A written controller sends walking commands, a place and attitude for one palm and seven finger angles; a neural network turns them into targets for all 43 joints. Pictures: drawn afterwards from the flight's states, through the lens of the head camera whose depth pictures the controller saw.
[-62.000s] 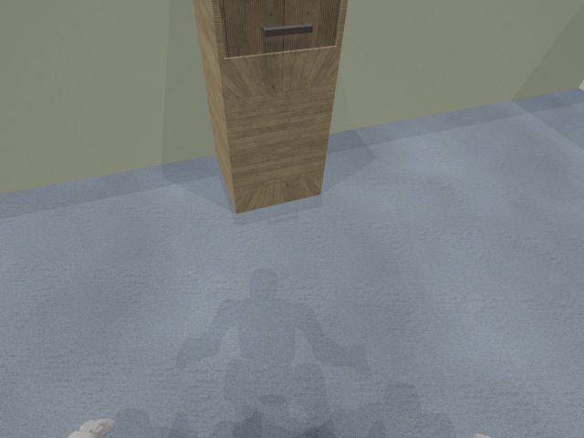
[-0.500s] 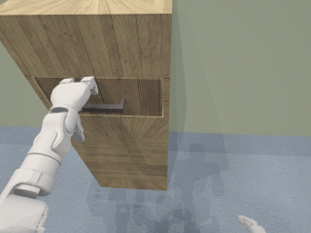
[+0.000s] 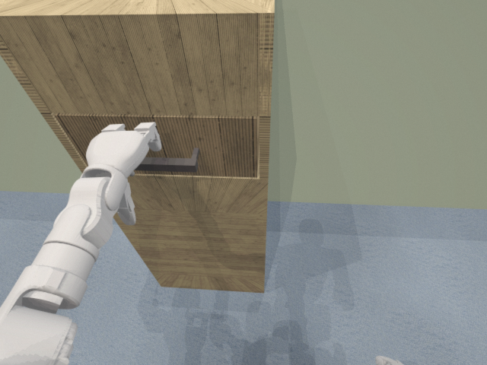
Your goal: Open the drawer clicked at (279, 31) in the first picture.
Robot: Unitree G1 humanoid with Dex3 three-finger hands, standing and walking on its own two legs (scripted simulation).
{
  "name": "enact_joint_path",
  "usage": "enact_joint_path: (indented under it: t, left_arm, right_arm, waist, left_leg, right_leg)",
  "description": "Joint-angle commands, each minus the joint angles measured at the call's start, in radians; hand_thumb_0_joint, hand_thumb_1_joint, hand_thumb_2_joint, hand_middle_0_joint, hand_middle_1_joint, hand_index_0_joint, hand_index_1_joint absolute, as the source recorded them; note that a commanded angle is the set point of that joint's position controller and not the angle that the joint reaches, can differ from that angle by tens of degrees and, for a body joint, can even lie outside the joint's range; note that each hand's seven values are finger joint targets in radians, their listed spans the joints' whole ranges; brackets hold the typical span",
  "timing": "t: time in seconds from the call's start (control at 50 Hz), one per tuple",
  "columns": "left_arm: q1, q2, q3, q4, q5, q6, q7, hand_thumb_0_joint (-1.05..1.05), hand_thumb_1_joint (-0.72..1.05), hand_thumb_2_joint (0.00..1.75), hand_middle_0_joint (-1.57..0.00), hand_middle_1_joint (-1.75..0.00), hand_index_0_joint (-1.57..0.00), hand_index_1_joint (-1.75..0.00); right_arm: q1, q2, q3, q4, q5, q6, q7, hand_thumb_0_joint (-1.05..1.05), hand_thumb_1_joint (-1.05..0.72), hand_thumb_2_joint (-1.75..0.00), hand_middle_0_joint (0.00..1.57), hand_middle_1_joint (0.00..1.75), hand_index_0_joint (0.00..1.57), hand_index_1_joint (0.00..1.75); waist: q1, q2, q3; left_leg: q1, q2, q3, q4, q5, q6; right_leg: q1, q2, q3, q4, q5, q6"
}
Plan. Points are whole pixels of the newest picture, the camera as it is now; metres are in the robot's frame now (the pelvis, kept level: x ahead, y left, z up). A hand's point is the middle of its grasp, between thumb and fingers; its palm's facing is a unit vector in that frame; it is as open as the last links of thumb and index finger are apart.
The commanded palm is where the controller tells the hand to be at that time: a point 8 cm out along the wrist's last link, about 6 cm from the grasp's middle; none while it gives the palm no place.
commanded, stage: re-aim the fingers above the handle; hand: left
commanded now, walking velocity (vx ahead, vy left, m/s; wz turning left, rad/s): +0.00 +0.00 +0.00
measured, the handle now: (160, 157) +0.48 +0.21 +0.06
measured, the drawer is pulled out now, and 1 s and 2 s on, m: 0.00 0.00 0.00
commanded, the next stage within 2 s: lower the fingers behind the handle in 1.66 s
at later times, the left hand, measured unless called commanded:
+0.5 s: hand (148, 187) +0.38 +0.20 +0.08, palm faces -0.13 -0.05 -0.99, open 13.9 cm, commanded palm +0.39 +0.21 +0.17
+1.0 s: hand (137, 188) +0.37 +0.21 +0.09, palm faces -0.09 -0.05 -0.99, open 13.8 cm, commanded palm +0.38 +0.22 +0.17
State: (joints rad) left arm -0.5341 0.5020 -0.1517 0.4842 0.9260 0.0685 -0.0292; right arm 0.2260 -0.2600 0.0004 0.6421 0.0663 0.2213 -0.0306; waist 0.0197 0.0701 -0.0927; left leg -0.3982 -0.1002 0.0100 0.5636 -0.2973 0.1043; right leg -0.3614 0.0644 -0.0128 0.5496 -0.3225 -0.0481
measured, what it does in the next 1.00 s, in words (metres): stands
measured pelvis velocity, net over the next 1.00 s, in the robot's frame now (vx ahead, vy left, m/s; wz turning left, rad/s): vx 0.00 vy -0.02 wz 0.00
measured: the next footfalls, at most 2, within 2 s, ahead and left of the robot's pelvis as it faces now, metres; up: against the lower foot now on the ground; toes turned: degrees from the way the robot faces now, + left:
none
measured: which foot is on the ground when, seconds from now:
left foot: down 0.00-1.00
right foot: down 0.00-1.00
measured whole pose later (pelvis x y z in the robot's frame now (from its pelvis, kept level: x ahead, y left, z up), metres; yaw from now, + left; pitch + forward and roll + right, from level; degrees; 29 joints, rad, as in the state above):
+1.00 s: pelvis +0.00 -0.02 +0.00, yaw +0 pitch +6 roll -1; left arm -0.43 0.54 -0.11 0.40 0.92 -0.09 -0.08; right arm 0.24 -0.28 -0.02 0.63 0.05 0.19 -0.07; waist 0.03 0.05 -0.07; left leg -0.36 -0.08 0.00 0.55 -0.29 0.08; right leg -0.32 0.08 -0.02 0.52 -0.31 -0.07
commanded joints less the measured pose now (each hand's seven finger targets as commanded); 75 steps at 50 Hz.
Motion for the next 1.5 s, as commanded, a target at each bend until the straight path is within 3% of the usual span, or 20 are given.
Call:
enact_joint_path:
  t: [0.0,0.08,0.14,0.18,0.28,0.38,0.5,0.58,0.66,0.72,0.82,0.88,0.94,1.02,1.08,1.16,1.26,1.32,1.38,1.48]
  left_arm:
    - [-0.483,0.195,0.091,-0.264,-0.011,-0.095,0.031,0.0,-0.5,0.3,-0.3,-1.2,-0.3,-1.2]
    - [-0.531,0.356,0.256,-0.252,0.009,-0.145,0.114,0.0,-0.5,0.3,-0.3,-1.2,-0.3,-1.2]
    - [-0.505,0.325,0.263,-0.178,0.019,-0.119,0.171,0.0,-0.5,0.3,-0.3,-1.2,-0.3,-1.2]
    - [-0.455,0.334,0.271,-0.073,0.027,-0.068,0.181,0.0,-0.5,0.3,-0.3,-1.2,-0.3,-1.2]
    - [-0.338,0.171,0.086,0.047,0.028,0.043,0.078,0.0,-0.5,0.3,-0.3,-1.2,-0.3,-1.2]
    - [-0.463,0.05,-0.056,-0.26,-0.025,-0.061,-0.035,0.0,-0.5,0.3,-0.3,-1.2,-0.3,-1.2]
    - [-0.641,0.303,0.2,-0.323,-0.008,-0.214,0.104,0.0,-0.5,0.3,-0.3,-1.2,-0.3,-1.2]
    - [-0.562,0.416,0.354,-0.124,0.013,-0.132,0.237,0.0,-0.5,0.3,-0.3,-1.2,-0.3,-1.2]
    - [-0.417,0.35,0.264,0.077,0.045,0.026,0.242,0.0,-0.5,0.3,-0.3,-1.2,-0.3,-1.2]
    - [-0.276,0.251,0.142,0.191,0.035,0.107,0.108,0.0,-0.5,0.3,-0.3,-1.2,-0.3,-1.2]
    - [-0.303,0.195,0.073,-0.063,-0.02,0.019,-0.066,0.0,-0.5,0.3,-0.3,-1.2,-0.3,-1.2]
    - [-0.467,0.203,0.076,-0.373,-0.031,-0.143,-0.065,0.0,-0.5,0.3,-0.3,-1.2,-0.3,-1.2]
    - [-0.514,0.32,0.211,-0.467,-0.021,-0.263,0.03,0.0,-0.5,0.3,-0.3,-1.2,-0.3,-1.2]
    - [-0.472,0.323,0.266,-0.215,-0.017,-0.212,0.14,0.0,-0.5,0.3,-0.3,-1.2,-0.3,-1.2]
    - [-0.446,0.328,0.26,-0.032,-0.013,-0.102,0.172,0.0,-0.5,0.3,-0.3,-1.2,-0.3,-1.2]
    - [-0.433,0.281,0.151,0.083,0.034,0.001,0.113,0.0,-0.5,0.3,-0.3,-1.2,-0.3,-1.2]
    - [-0.435,0.135,0.017,-0.14,-0.011,-0.073,-0.023,0.0,-0.5,0.3,-0.3,-1.2,-0.3,-1.2]
    - [-0.471,0.191,0.082,-0.245,-0.035,-0.169,-0.024,0.0,-0.5,0.3,-0.3,-1.2,-0.3,-1.2]
    - [-0.538,0.364,0.257,-0.261,-0.018,-0.226,0.061,0.0,-0.5,0.3,-0.3,-1.2,-0.3,-1.2]
    - [-0.54,0.477,0.404,-0.145,0.023,-0.165,0.236,0.0,-0.5,0.3,-0.3,-1.2,-0.3,-1.2]
  right_arm:
    - [-0.07,-0.128,-0.05,-0.135,-0.009,-0.044,-0.026,0.0,-0.9,-0.9,0.2,0.3,0.2,0.3]
    - [-0.058,-0.127,-0.05,-0.112,-0.017,-0.056,-0.032,0.0,-0.9,-0.9,0.2,0.3,0.2,0.3]
    - [-0.073,-0.107,-0.045,-0.1,-0.014,-0.062,-0.024,0.0,-0.9,-0.9,0.2,0.3,0.2,0.3]
    - [-0.078,-0.119,-0.043,-0.09,-0.012,-0.056,-0.017,0.0,-0.9,-0.9,0.2,0.3,0.2,0.3]
    - [-0.067,-0.148,-0.047,-0.123,0.005,-0.04,-0.015,0.0,-0.9,-0.9,0.2,0.3,0.2,0.3]
    - [-0.066,-0.137,-0.058,-0.166,-0.008,-0.058,-0.027,0.0,-0.9,-0.9,0.2,0.3,0.2,0.3]
    - [-0.031,-0.118,-0.059,-0.101,-0.016,-0.083,-0.042,0.0,-0.9,-0.9,0.2,0.3,0.2,0.3]
    - [-0.077,-0.107,-0.037,-0.074,-0.016,-0.075,-0.028,0.0,-0.9,-0.9,0.2,0.3,0.2,0.3]
    - [-0.125,-0.11,-0.016,-0.078,-0.009,-0.052,-0.02,0.0,-0.9,-0.9,0.2,0.3,0.2,0.3]
    - [-0.098,-0.146,-0.022,-0.11,0.006,-0.026,-0.014,0.0,-0.9,-0.9,0.2,0.3,0.2,0.3]
    - [-0.088,-0.16,-0.035,-0.172,0.01,-0.028,-0.031,0.0,-0.9,-0.9,0.2,0.3,0.2,0.3]
    - [-0.092,-0.135,-0.048,-0.181,-0.016,-0.054,-0.047,0.0,-0.9,-0.9,0.2,0.3,0.2,0.3]
    - [-0.051,-0.113,-0.066,-0.138,-0.03,-0.078,-0.059,0.0,-0.9,-0.9,0.2,0.3,0.2,0.3]
    - [-0.046,-0.117,-0.062,-0.074,-0.01,-0.082,-0.036,0.0,-0.9,-0.9,0.2,0.3,0.2,0.3]
    - [-0.082,-0.133,-0.05,-0.069,-0.004,-0.072,-0.027,0.0,-0.9,-0.9,0.2,0.3,0.2,0.3]
    - [-0.078,-0.15,-0.042,-0.094,0.0,-0.052,-0.026,0.0,-0.9,-0.9,0.2,0.3,0.2,0.3]
    - [-0.071,-0.145,-0.059,-0.157,-0.007,-0.051,-0.031,0.0,-0.9,-0.9,0.2,0.3,0.2,0.3]
    - [-0.06,-0.13,-0.059,-0.155,-0.016,-0.062,-0.045,0.0,-0.9,-0.9,0.2,0.3,0.2,0.3]
    - [-0.042,-0.132,-0.055,-0.122,-0.018,-0.063,-0.049,0.0,-0.9,-0.9,0.2,0.3,0.2,0.3]
    - [-0.078,-0.109,-0.043,-0.088,-0.018,-0.07,-0.032,0.0,-0.9,-0.9,0.2,0.3,0.2,0.3]
  waist:
    - [-0.036,-0.047,-0.292]
    - [0.011,0.03,-0.335]
    - [0.023,0.041,-0.324]
    - [0.029,-0.022,-0.302]
    - [-0.021,-0.134,-0.276]
    - [-0.071,-0.075,-0.323]
    - [-0.026,0.064,-0.319]
    - [0.048,0.001,-0.31]
    - [0.062,-0.066,-0.318]
    - [0.014,-0.175,-0.291]
    - [-0.029,-0.201,-0.27]
    - [-0.044,-0.031,-0.325]
    - [-0.028,0.133,-0.381]
    - [-0.024,0.016,-0.235]
    - [0.002,-0.058,-0.217]
    - [-0.012,-0.093,-0.289]
    - [-0.054,-0.082,-0.333]
    - [-0.045,-0.033,-0.312]
    - [-0.011,0.005,-0.318]
    - [0.06,0.023,-0.35]
  left_leg:
    - [0.253,0.081,-0.079,-0.023,0.416,-0.064]
    - [0.244,0.08,-0.081,-0.031,0.435,-0.085]
    - [0.229,0.084,-0.07,-0.033,0.469,-0.1]
    - [0.175,0.083,-0.055,-0.047,0.411,-0.096]
    - [0.144,0.087,-0.035,-0.055,0.343,-0.067]
    - [0.283,0.078,-0.062,-0.02,0.412,-0.043]
    - [0.309,0.08,-0.096,-0.018,0.442,-0.089]
    - [0.16,0.068,-0.054,-0.043,0.389,-0.101]
    - [0.074,0.07,-0.014,-0.075,0.357,-0.089]
    - [0.048,0.076,-0.001,-0.081,0.327,-0.07]
    - [0.13,0.064,-0.012,-0.064,0.359,-0.034]
    - [0.252,0.057,-0.031,-0.029,0.447,-0.024]
    - [0.344,0.064,-0.05,0.003,0.546,-0.048]
    - [0.204,0.07,-0.055,-0.018,0.383,-0.074]
    - [0.112,0.064,-0.029,-0.045,0.264,-0.065]
    - [0.095,0.064,-0.02,-0.042,0.276,-0.059]
    - [0.215,0.067,-0.038,-0.015,0.36,-0.037]
    - [0.249,0.064,-0.051,-0.01,0.378,-0.035]
    - [0.222,0.068,-0.061,-0.012,0.398,-0.052]
    - [0.12,0.065,-0.04,-0.037,0.406,-0.086]
  right_leg:
    - [0.022,-0.028,0.04,-0.054,0.281,-0.01]
    - [0.044,-0.022,0.037,-0.033,0.262,-0.024]
    - [0.041,-0.02,0.027,-0.021,0.276,-0.025]
    - [0.07,-0.02,0.032,-0.032,0.262,-0.022]
    - [0.09,-0.035,0.042,-0.062,0.28,-0.004]
    - [0.032,-0.036,0.051,-0.067,0.31,0.001]
    - [-0.036,-0.016,0.033,-0.038,0.252,-0.023]
    - [0.074,-0.016,0.038,-0.025,0.26,-0.03]
    - [0.189,-0.035,0.061,-0.037,0.332,-0.012]
    - [0.222,-0.046,0.062,-0.062,0.374,0.01]
    - [0.195,-0.05,0.065,-0.079,0.459,0.018]
    - [0.137,-0.041,0.08,-0.075,0.465,0.004]
    - [0.059,-0.024,0.078,-0.057,0.412,-0.01]
    - [-0.01,-0.021,0.039,-0.049,0.28,-0.014]
    - [0.033,-0.031,0.047,-0.059,0.217,-0.01]
    - [0.105,-0.043,0.055,-0.054,0.278,-0.001]
    - [0.078,-0.039,0.061,-0.057,0.353,0.005]
    - [0.044,-0.031,0.062,-0.06,0.33,-0.002]
    - [0.044,-0.023,0.055,-0.043,0.314,-0.015]
    - [0.126,-0.02,0.056,-0.014,0.317,-0.027]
